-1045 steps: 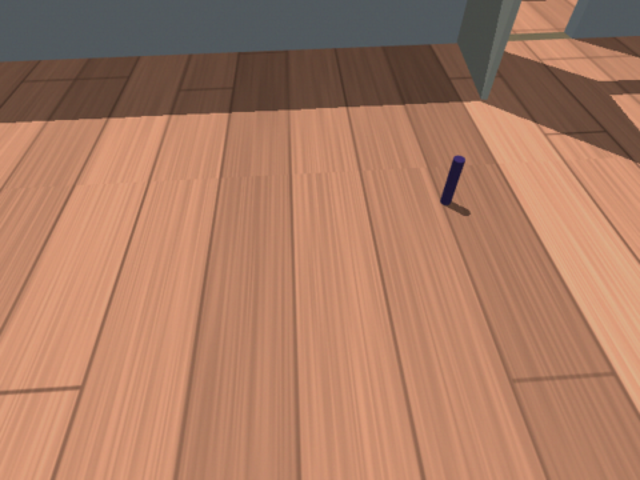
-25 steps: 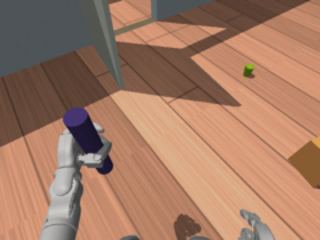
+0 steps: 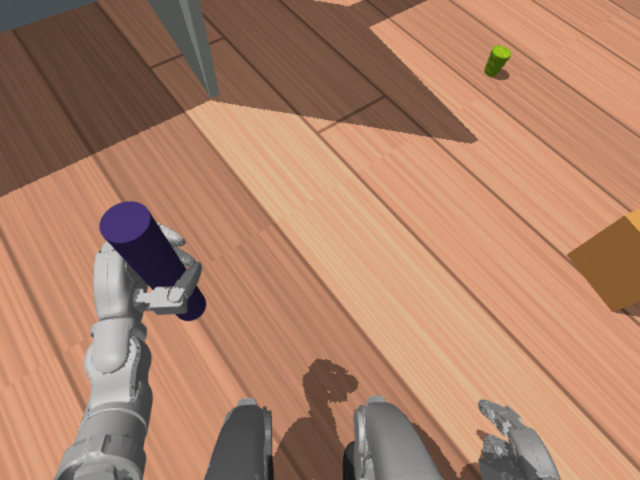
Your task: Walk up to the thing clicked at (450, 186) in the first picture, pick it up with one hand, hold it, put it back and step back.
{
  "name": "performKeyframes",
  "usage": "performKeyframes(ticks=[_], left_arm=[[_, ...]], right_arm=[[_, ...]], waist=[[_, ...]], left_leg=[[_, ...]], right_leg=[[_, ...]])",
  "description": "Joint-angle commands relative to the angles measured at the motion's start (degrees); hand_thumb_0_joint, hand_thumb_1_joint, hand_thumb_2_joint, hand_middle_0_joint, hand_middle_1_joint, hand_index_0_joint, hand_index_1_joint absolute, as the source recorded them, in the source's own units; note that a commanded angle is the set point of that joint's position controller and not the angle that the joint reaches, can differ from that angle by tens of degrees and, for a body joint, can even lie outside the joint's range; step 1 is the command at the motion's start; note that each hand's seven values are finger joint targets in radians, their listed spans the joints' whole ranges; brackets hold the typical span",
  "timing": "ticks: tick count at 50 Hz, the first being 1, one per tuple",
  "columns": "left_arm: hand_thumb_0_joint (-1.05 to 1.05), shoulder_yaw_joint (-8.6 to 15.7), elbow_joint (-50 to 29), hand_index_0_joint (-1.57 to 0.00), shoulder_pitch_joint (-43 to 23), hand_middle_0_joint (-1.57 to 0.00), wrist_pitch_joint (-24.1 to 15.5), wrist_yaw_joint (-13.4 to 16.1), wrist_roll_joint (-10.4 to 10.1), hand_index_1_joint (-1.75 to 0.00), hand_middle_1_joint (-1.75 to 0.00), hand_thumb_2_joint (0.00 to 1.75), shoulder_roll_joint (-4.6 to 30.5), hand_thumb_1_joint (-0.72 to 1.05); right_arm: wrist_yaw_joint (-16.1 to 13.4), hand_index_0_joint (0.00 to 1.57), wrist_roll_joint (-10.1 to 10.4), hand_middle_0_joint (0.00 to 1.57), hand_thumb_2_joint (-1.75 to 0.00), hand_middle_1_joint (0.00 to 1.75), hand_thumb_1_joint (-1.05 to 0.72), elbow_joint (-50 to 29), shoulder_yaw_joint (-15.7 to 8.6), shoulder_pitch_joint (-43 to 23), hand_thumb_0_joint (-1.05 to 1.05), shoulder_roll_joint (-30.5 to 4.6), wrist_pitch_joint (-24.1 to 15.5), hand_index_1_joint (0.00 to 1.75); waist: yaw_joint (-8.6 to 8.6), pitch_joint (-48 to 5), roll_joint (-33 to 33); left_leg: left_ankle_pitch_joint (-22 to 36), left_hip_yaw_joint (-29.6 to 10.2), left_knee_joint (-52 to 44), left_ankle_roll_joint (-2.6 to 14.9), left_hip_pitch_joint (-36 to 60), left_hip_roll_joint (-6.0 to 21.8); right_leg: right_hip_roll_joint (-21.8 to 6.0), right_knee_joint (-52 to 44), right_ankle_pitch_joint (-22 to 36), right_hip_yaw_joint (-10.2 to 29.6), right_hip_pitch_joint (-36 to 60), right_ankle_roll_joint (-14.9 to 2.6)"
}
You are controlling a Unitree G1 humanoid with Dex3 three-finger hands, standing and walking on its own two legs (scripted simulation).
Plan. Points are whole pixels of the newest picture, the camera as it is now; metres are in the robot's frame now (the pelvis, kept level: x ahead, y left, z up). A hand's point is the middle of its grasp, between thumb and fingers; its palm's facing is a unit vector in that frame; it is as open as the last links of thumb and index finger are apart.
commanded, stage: crouch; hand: left
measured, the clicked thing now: (165, 273) +0.36 +0.19 -0.01
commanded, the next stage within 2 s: lower in 1.30 s
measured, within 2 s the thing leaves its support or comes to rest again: neither
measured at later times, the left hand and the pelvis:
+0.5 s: hand (200, 311) +0.39 +0.20 -0.25, palm faces +0.13 -0.99 -0.01, open 7.0 cm; pelvis -0.06 +0.00 -0.21, yaw -3 degrees
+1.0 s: hand (204, 319) +0.40 +0.22 -0.36, palm faces +0.16 -0.99 -0.01, open 7.0 cm; pelvis -0.07 +0.00 -0.30, yaw -5 degrees
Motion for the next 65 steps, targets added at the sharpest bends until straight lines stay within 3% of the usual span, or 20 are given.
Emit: performKeyframes(ticks=[1, 3, 5, 6, 9, 14, 15, 20, 22, 28, 31, 38, 39, 43, 48, 55, 58, 63, 64, 65], left_arm=[[0.0, 1.7, -5.2, -1.33, -14.0, -1.32, -8.2, -1.2, -0.9, -1.41, -1.42, 1.28, 5.3, 0.44], [0.0, 5.1, -6.7, -1.33, -15.6, -1.32, -9.2, -0.5, -0.1, -1.42, -1.42, 1.31, 10.6, 0.47], [0.0, 4.6, -7.0, -1.34, -17.5, -1.33, -9.8, -0.5, -0.2, -1.43, -1.43, 1.32, 8.9, 0.47], [0.0, 7.3, -8.4, -1.33, -18.1, -1.33, -10.1, -0.4, -0.3, -1.44, -1.44, 1.33, 11.5, 0.45], [0.0, 8.7, -8.7, -1.33, -21.9, -1.33, -10.5, 0.1, -0.1, -1.45, -1.44, 1.34, 13.0, 0.45], [0.0, 6.3, -1.4, -1.33, -29.6, -1.34, -10.6, -1.6, 1.0, -1.44, -1.43, 1.31, 11.6, 0.42], [0.0, 7.0, 1.6, -1.35, -29.4, -1.35, -10.5, -2.1, 1.3, -1.44, -1.43, 1.31, 12.4, 0.42], [0.0, 9.6, 7.1, -1.39, -32.9, -1.38, -11.1, -3.3, 1.6, -1.44, -1.44, 1.28, 14.7, 0.37], [0.0, 11.8, 6.7, -1.4, -33.4, -1.39, -11.4, -2.9, 2.1, -1.45, -1.46, 1.3, 18.1, 0.36], [0.0, 14.8, 4.7, -1.38, -38.6, -1.38, -11.9, -2.3, 3.1, -1.46, -1.45, 1.3, 23.0, 0.38], [0.0, 14.0, 4.7, -1.35, -42.5, -1.34, -11.7, -2.4, 3.0, -1.42, -1.42, 1.28, 22.9, 0.38], [0.0, 15.9, 12.2, -1.33, -38.6, -1.32, -10.8, -3.7, 3.4, -1.38, -1.39, 1.24, 25.5, 0.37], [0.0, 15.6, 13.3, -1.35, -37.9, -1.33, -10.6, -4.0, 3.3, -1.38, -1.39, 1.23, 24.1, 0.36], [0.0, 18.0, 12.2, -1.34, -37.7, -1.33, -10.3, -4.7, 2.5, -1.39, -1.4, 1.23, 27.2, 0.34], [0.0, 17.0, 7.8, -1.32, -40.8, -1.3, -10.8, -4.1, 2.8, -1.37, -1.38, 1.23, 27.5, 0.38], [0.0, 16.8, 9.2, -1.29, -38.1, -1.28, -11.1, -4.7, 2.8, -1.34, -1.35, 1.21, 27.4, 0.4], [0.0, 18.0, 9.2, -1.31, -37.4, -1.3, -11.1, -4.4, 2.3, -1.36, -1.36, 1.22, 28.8, 0.38], [0.0, 17.1, 9.6, -1.34, -35.8, -1.32, -11.1, -4.8, 2.9, -1.4, -1.41, 1.27, 28.2, 0.41], [0.0, 18.1, 8.9, -1.34, -35.6, -1.32, -11.1, -4.6, 3.1, -1.4, -1.41, 1.27, 29.8, 0.41], [0.0, 17.5, 8.5, -1.33, -36.1, -1.31, -11.2, -4.6, 3.1, -1.4, -1.41, 1.27, 29.1, 0.42]], right_arm=[[0.4, 0.2, -0.4, 0.2, -0.9, 0.3, -0.89, -4.8, -2.0, 1.9, 0.0, -8.1, -1.4, 0.3], [0.5, 0.2, -0.7, 0.2, -0.9, 0.3, -0.89, -4.9, -2.3, 2.4, 0.0, -9.1, -0.6, 0.3], [0.8, 0.2, -0.9, 0.2, -0.9, 0.3, -0.89, -4.9, -2.3, 2.4, 0.0, -9.1, -0.1, 0.3], [0.7, 0.2, -1.1, 0.2, -0.91, 0.3, -0.9, -4.7, -2.5, 2.3, 0.0, -9.6, 0.2, 0.3], [0.7, 0.2, -1.5, 0.2, -0.91, 0.3, -0.91, -3.6, -2.7, 2.7, 0.0, -9.9, 1.1, 0.3], [1.1, 0.2, -2.1, 0.2, -0.91, 0.3, -0.91, -1.5, -2.9, 2.6, 0.0, -10.2, 1.4, 0.3], [1.1, 0.2, -2.1, 0.2, -0.91, 0.3, -0.91, -1.1, -2.9, 3.2, 0.0, -10.5, 1.4, 0.3], [1.8, 0.2, -3.2, 0.2, -0.9, 0.3, -0.9, -1.2, -1.7, 2.8, 0.0, -10.7, 1.5, 0.3], [2.0, 0.2, -3.3, 0.2, -0.9, 0.3, -0.9, -1.9, -1.2, 1.8, 0.0, -11.2, 1.6, 0.3], [1.7, 0.2, -3.6, 0.2, -0.91, 0.3, -0.91, -1.1, -0.7, 1.8, 0.0, -11.8, 2.2, 0.3], [1.4, 0.2, -3.8, 0.2, -0.91, 0.3, -0.91, -0.1, -0.5, 2.2, 0.0, -12.5, 2.3, 0.3], [1.4, 0.2, -4.4, 0.2, -0.9, 0.3, -0.89, 0.0, 1.0, 2.0, 0.0, -13.3, 2.9, 0.3], [1.4, 0.2, -4.6, 0.2, -0.9, 0.3, -0.9, 0.5, 0.9, 2.6, 0.0, -13.6, 3.0, 0.3], [1.6, 0.2, -4.8, 0.2, -0.9, 0.3, -0.9, 0.2, 1.8, 2.5, 0.0, -14.3, 3.4, 0.3], [1.5, 0.2, -5.3, 0.2, -0.9, 0.3, -0.9, 0.5, 2.3, 1.5, 0.0, -14.7, 3.6, 0.3], [1.7, 0.2, -6.4, 0.2, -0.9, 0.3, -0.9, 1.4, 3.3, 1.8, 0.0, -16.1, 4.0, 0.3], [1.8, 0.2, -6.7, 0.2, -0.9, 0.3, -0.9, 0.9, 3.7, 1.5, 0.0, -16.3, 4.4, 0.3], [2.2, 0.2, -7.4, 0.2, -0.9, 0.3, -0.9, 0.8, 4.2, 0.6, 0.0, -16.8, 5.0, 0.3], [2.2, 0.2, -7.3, 0.2, -0.9, 0.3, -0.9, 0.7, 4.3, 0.2, 0.0, -16.9, 5.1, 0.3], [2.3, 0.2, -7.6, 0.2, -0.9, 0.3, -0.9, 0.6, 4.5, 0.5, 0.0, -17.1, 5.2, 0.3]], waist=[[0.2, -27.0, 4.9], [1.47, -31.9, 4.3], [0.54, -34.8, 4.4], [1.25, -36.6, 4.9], [0.59, -39.0, 4.2], [-3.62, -37.2, 3.1], [-3.92, -36.5, 2.1], [-2.79, -35.4, 5.2], [-1.34, -35.8, 7.5], [-2.49, -38.1, 8.1], [-4.41, -37.7, 8.6], [-4.87, -33.5, 6.6], [-5.06, -33.0, 6.8], [-4.49, -33.3, 7.7], [-5.58, -32.7, 9.7], [-6.73, -32.0, 11.8], [-6.04, -32.6, 11.3], [-6.6, -30.5, 12.2], [-5.8, -29.7, 12.7], [-6.54, -30.1, 13.6]], left_leg=[[16.3, -2.6, 2.5, 1.05, 6.5, -1.9], [18.3, -2.1, 6.7, 1.47, 3.2, -1.8], [19.0, -2.2, 9.6, 1.43, 0.2, -1.8], [19.1, -2.1, 10.8, 1.52, -0.3, -1.8], [18.6, -2.0, 15.0, 1.74, -4.9, -1.7], [12.3, -2.9, 21.5, 1.84, -11.8, -1.3], [11.4, -2.9, 23.2, 1.87, -14.4, -1.2], [4.2, -2.4, 27.2, 1.22, -21.4, -1.5], [0.9, -2.6, 27.4, 0.7, -22.0, -1.4], [-2.8, -0.9, 33.1, 1.27, -28.0, -1.6], [-2.2, -1.0, 35.8, 1.4, -29.7, -1.5], [-3.7, -1.0, 40.7, 1.77, -37.0, -1.5], [-3.1, -1.0, 41.0, 1.63, -37.3, -1.6], [-1.7, -1.0, 43.4, 1.64, -39.0, -1.5], [-3.2, -1.8, 45.0, 1.51, -39.1, -1.1], [2.8, -3.4, 47.5, 0.87, -37.0, -0.6], [2.8, -3.5, 48.8, 0.98, -38.1, -0.7], [3.0, -4.1, 49.5, 0.84, -38.7, -0.4], [1.8, -4.1, 49.1, 0.79, -39.3, -0.4], [2.7, -4.4, 49.2, 0.64, -38.2, -0.4]], right_leg=[[1.4, 3.4, 14.7, 1.2, -2.5, -1.56], [1.3, 6.3, 16.9, 2.5, -2.3, -1.28], [1.4, 9.4, 17.9, 2.6, -4.4, -1.51], [1.3, 10.5, 18.0, 2.7, -5.0, -1.51], [1.4, 14.0, 18.1, 3.0, -7.3, -1.44], [1.8, 19.9, 11.8, 1.9, -19.0, -1.67], [1.8, 21.0, 11.1, 1.7, -20.0, -1.55], [1.5, 27.0, 3.8, 0.5, -27.3, -2.05], [1.6, 29.4, 1.1, -0.1, -30.0, -2.28], [1.5, 33.2, -0.8, -0.3, -31.6, -1.95], [1.5, 36.0, 0.3, -0.8, -34.0, -1.95], [2.0, 39.9, -1.1, -2.2, -36.6, -1.63], [1.9, 40.5, -0.3, -2.5, -37.2, -1.68], [2.2, 42.4, 1.0, -2.7, -36.8, -1.55], [2.6, 44.0, 0.4, -3.4, -39.2, -1.68], [2.5, 47.5, 5.4, -4.8, -40.5, -1.77], [2.8, 47.8, 5.4, -5.0, -39.7, -1.61], [2.9, 49.0, 5.5, -5.8, -41.4, -1.66], [2.9, 49.1, 4.3, -5.8, -42.2, -1.81], [2.9, 49.5, 5.3, -6.0, -42.2, -1.83]])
